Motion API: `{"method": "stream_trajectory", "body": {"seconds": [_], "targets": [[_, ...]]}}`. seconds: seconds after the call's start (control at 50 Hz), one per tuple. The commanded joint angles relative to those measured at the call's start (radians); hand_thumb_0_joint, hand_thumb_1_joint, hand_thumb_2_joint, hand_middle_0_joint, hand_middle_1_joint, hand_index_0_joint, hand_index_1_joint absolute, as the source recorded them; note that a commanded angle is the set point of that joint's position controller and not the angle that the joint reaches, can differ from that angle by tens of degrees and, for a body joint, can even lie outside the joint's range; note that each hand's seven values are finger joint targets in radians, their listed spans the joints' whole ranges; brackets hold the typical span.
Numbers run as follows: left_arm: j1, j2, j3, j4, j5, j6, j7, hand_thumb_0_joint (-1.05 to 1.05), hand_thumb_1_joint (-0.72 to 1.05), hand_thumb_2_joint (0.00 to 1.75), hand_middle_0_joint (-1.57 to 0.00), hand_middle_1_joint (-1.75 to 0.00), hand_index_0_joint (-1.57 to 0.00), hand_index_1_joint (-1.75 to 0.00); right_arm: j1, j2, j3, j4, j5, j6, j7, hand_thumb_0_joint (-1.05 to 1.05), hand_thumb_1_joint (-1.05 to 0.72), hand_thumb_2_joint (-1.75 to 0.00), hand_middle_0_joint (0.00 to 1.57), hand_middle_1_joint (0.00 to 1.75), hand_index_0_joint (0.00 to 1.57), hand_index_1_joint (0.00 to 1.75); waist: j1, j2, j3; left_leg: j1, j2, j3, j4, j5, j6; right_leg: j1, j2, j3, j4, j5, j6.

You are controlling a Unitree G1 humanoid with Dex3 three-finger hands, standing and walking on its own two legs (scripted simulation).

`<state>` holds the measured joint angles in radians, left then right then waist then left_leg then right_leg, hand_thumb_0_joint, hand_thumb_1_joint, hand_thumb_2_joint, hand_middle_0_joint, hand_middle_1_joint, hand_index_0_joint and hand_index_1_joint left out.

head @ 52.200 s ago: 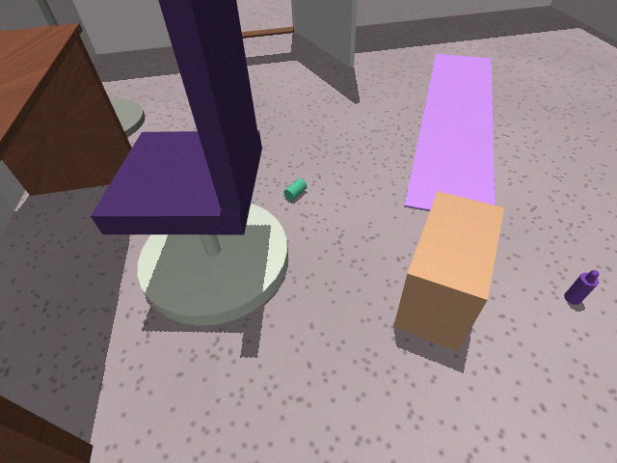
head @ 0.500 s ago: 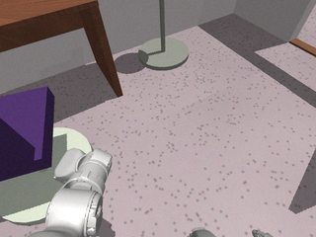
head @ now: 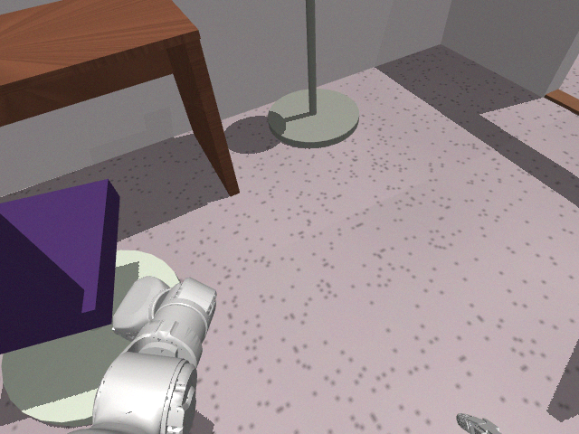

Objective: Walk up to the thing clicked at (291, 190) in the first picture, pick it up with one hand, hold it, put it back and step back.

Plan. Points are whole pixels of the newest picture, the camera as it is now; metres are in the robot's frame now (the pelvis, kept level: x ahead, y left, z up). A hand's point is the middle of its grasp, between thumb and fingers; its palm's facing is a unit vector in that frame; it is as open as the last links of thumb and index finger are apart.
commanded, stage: hold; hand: left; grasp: from above
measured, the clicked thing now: (171, 322) +0.34 +0.22 -0.08
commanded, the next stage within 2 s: crouch in 1.42 s
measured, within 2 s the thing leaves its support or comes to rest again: neither
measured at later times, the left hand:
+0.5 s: hand (170, 324) +0.32 +0.20 -0.03, palm faces -0.11 -0.43 -0.90, open 12.7 cm
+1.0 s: hand (162, 325) +0.31 +0.21 -0.02, palm faces -0.11 -0.43 -0.89, open 12.7 cm
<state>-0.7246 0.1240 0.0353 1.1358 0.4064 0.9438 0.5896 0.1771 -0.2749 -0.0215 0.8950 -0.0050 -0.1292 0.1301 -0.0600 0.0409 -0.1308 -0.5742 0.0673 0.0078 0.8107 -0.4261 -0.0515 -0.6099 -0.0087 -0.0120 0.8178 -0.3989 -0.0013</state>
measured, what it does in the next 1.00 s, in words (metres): stands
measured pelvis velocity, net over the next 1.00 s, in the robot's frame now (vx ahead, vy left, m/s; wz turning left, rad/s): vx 0.00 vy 0.00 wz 0.00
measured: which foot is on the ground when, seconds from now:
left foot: down 0.00-1.00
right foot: down 0.00-1.00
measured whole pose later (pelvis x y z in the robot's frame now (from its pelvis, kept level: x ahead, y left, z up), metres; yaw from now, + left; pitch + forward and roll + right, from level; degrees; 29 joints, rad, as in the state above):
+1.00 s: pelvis +0.00 +0.00 +0.02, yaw +0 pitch +7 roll +0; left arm -0.68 0.10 0.00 1.02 0.40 1.02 0.57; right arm 0.12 -0.28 -0.01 0.85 0.01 -0.12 0.13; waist -0.03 0.04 -0.09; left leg -0.43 0.07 0.01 0.67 -0.36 -0.05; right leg -0.47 -0.01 -0.01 0.69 -0.34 -0.01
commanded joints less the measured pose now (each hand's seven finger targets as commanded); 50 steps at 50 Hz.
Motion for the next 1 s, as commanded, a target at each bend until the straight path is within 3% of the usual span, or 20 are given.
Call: {"method": "stream_trajectory", "body": {"seconds": [0.0, 0.06, 0.16, 0.24, 0.28, 0.38, 0.5, 0.64, 0.68, 0.7, 0.78, 0.88, 0.96, 0.98], "targets": [[-0.423, 0.154, -0.003, -0.091, 0.037, 0.008, 0.052, 0.00, 0.65, 1.00, -1.00, -0.77, -0.95, -0.82, -0.021, -0.155, -0.053, -0.101, 0.000, -0.028, 0.001, 0.00, -0.89, -0.90, 0.20, 0.30, 0.20, 0.30, 0.001, -0.067, -0.316, 0.129, -0.071, 0.041, -0.090, 0.367, 0.024, 0.225, 0.046, -0.025, -0.087, 0.454, 0.011], [-0.436, 0.162, 0.012, -0.090, 0.031, 0.007, 0.048, 0.00, 0.63, 1.01, -1.00, -0.76, -0.95, -0.82, -0.017, -0.159, -0.061, -0.107, 0.001, -0.023, 0.004, 0.00, -0.89, -0.90, 0.20, 0.30, 0.20, 0.30, -0.002, -0.086, -0.337, 0.125, -0.077, 0.045, -0.084, 0.388, 0.026, 0.251, 0.042, -0.015, -0.087, 0.537, 0.016], [-0.453, 0.197, -0.001, -0.145, 0.073, -0.002, 0.035, 0.00, 0.66, 0.98, -1.04, -0.72, -0.98, -0.79, -0.021, -0.159, -0.058, -0.114, 0.007, -0.017, 0.010, 0.00, -0.89, -0.90, 0.20, 0.30, 0.20, 0.30, 0.000, -0.065, -0.375, 0.148, -0.084, 0.052, -0.090, 0.377, 0.034, 0.291, 0.030, -0.001, -0.113, 0.563, 0.021], [-0.430, 0.215, -0.016, -0.219, 0.102, -0.009, 0.037, 0.00, 0.71, 0.95, -1.07, -0.69, -1.01, -0.76, -0.051, -0.153, -0.056, -0.124, 0.005, -0.018, 0.006, 0.00, -0.88, -0.89, 0.20, 0.30, 0.20, 0.30, 0.026, -0.004, -0.372, 0.180, -0.079, 0.053, -0.115, 0.383, 0.029, 0.297, 0.038, -0.014, -0.120, 0.480, 0.012], [-0.437, 0.195, -0.041, -0.280, 0.103, -0.008, 0.035, 0.00, 0.66, 0.95, -1.04, -0.69, -0.98, -0.76, -0.055, -0.154, -0.049, -0.134, 0.008, -0.016, 0.003, 0.00, -0.89, -0.90, 0.20, 0.30, 0.20, 0.30, 0.014, 0.010, -0.383, 0.212, -0.076, 0.050, -0.126, 0.391, 0.030, 0.300, 0.043, -0.016, -0.129, 0.452, 0.007], [-0.419, 0.164, -0.048, -0.285, 0.064, 0.017, 0.042, 0.00, 0.61, 0.94, -0.99, -0.71, -0.93, -0.77, -0.076, -0.156, -0.044, -0.136, 0.011, -0.016, -0.004, 0.00, -0.88, -0.90, 0.20, 0.30, 0.20, 0.30, 0.010, -0.033, -0.324, 0.217, -0.073, 0.047, -0.156, 0.334, 0.036, 0.294, 0.047, -0.017, -0.163, 0.383, 0.013], [-0.432, 0.157, -0.033, -0.226, 0.031, 0.046, 0.044, 0.00, 0.62, 1.01, -0.99, -0.77, -0.94, -0.84, -0.098, -0.151, -0.038, -0.139, 0.011, -0.019, -0.005, 0.00, -0.89, -0.90, 0.20, 0.30, 0.20, 0.30, 0.009, -0.109, -0.300, 0.193, -0.078, 0.053, -0.156, 0.293, 0.045, 0.301, 0.034, 0.002, -0.194, 0.397, 0.027], [-0.419, 0.188, -0.029, -0.205, 0.059, 0.058, 0.026, 0.00, 0.71, 1.02, -1.06, -0.75, -1.00, -0.82, -0.116, -0.149, -0.037, -0.142, 0.014, -0.024, -0.001, 0.00, -0.88, -0.90, 0.20, 0.30, 0.20, 0.30, 0.029, -0.074, -0.309, 0.193, -0.079, 0.058, -0.164, 0.330, 0.041, 0.325, 0.028, 0.006, -0.193, 0.448, 0.025], [-0.421, 0.170, -0.044, -0.221, 0.060, 0.058, 0.024, 0.00, 0.74, 1.03, -1.10, -0.75, -1.03, -0.82, -0.125, -0.142, -0.032, -0.140, 0.013, -0.027, 0.002, 0.00, -0.89, -0.90, 0.20, 0.30, 0.20, 0.30, 0.028, -0.067, -0.302, 0.205, -0.074, 0.053, -0.178, 0.322, 0.041, 0.334, 0.032, -0.002, -0.202, 0.414, 0.020], [-0.413, 0.190, -0.037, -0.227, 0.065, 0.057, 0.023, 0.00, 0.71, 1.03, -1.07, -0.75, -1.00, -0.82, -0.125, -0.146, -0.034, -0.144, 0.014, -0.025, 0.002, 0.00, -0.88, -0.90, 0.20, 0.30, 0.20, 0.30, 0.032, -0.063, -0.310, 0.202, -0.075, 0.054, -0.175, 0.334, 0.042, 0.329, 0.033, 0.000, -0.201, 0.422, 0.020], [-0.417, 0.175, -0.051, -0.284, 0.069, 0.060, 0.019, 0.00, 0.69, 1.00, -1.05, -0.73, -0.99, -0.80, -0.141, -0.142, -0.033, -0.154, 0.016, -0.025, 0.005, 0.00, -0.88, -0.90, 0.20, 0.30, 0.20, 0.30, 0.034, -0.047, -0.328, 0.218, -0.078, 0.057, -0.177, 0.349, 0.043, 0.349, 0.030, 0.003, -0.206, 0.448, 0.019], [-0.435, 0.172, -0.062, -0.303, 0.078, 0.066, 0.025, 0.00, 0.71, 1.01, -1.07, -0.75, -1.00, -0.82, -0.154, -0.143, -0.030, -0.161, 0.018, -0.027, 0.001, 0.00, -0.88, -0.90, 0.20, 0.30, 0.20, 0.30, 0.030, -0.035, -0.308, 0.237, -0.074, 0.051, -0.199, 0.341, 0.043, 0.338, 0.039, -0.006, -0.216, 0.384, 0.011], [-0.427, 0.167, -0.061, -0.307, 0.059, 0.071, 0.030, 0.00, 0.71, 1.00, -1.07, -0.74, -1.00, -0.80, -0.170, -0.138, -0.028, -0.164, 0.019, -0.034, -0.003, 0.00, -0.88, -0.90, 0.20, 0.30, 0.20, 0.30, 0.040, -0.039, -0.278, 0.234, -0.072, 0.049, -0.216, 0.304, 0.042, 0.328, 0.040, -0.011, -0.230, 0.320, 0.008], [-0.440, 0.152, -0.067, -0.294, 0.061, 0.074, 0.028, 0.00, 0.73, 1.01, -1.07, -0.76, -1.01, -0.83, -0.168, -0.137, -0.025, -0.162, 0.019, -0.035, -0.002, 0.00, -0.88, -0.90, 0.20, 0.30, 0.20, 0.30, 0.026, -0.045, -0.293, 0.244, -0.071, 0.046, -0.215, 0.306, 0.043, 0.328, 0.040, -0.009, -0.231, 0.322, 0.009]]}}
